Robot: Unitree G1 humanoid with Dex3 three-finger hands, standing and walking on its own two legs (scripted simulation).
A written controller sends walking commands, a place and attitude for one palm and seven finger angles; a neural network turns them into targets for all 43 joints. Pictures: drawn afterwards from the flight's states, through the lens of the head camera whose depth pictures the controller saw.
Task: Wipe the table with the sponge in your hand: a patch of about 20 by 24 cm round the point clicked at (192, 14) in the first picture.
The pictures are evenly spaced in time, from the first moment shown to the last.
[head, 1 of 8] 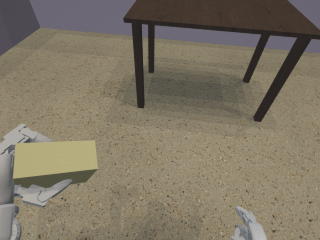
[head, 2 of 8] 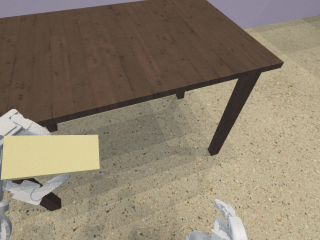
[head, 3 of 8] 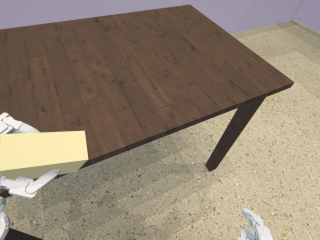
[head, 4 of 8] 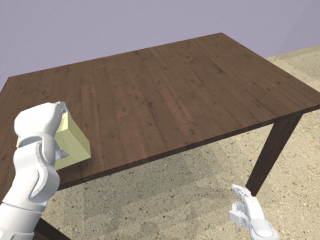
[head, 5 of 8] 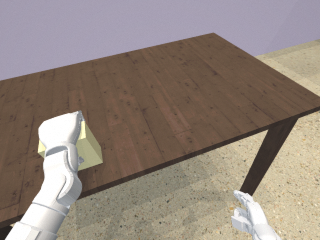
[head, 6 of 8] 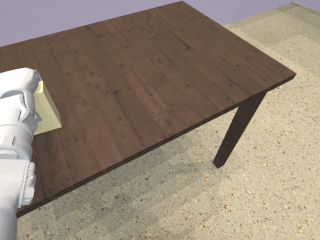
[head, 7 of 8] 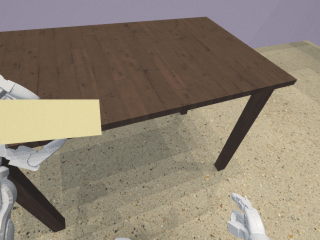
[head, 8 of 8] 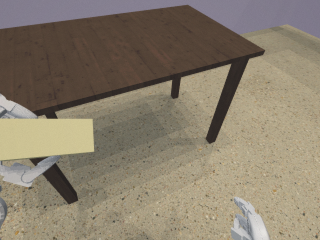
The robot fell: no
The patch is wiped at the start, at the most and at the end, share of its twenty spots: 0.00 0.80 0.80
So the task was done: no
